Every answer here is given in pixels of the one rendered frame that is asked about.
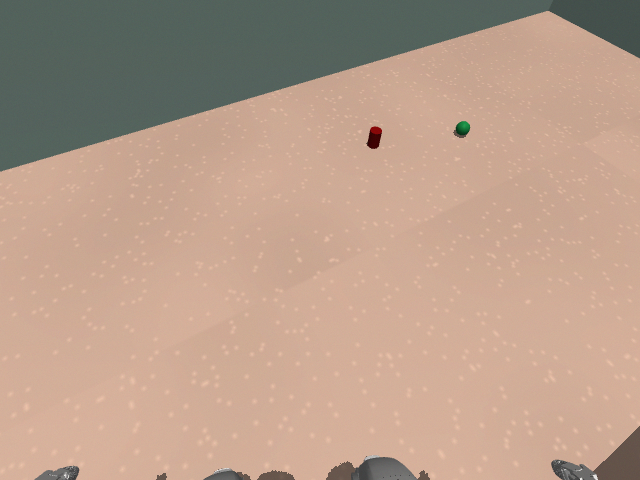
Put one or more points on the right robot hand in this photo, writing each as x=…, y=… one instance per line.
x=569, y=471

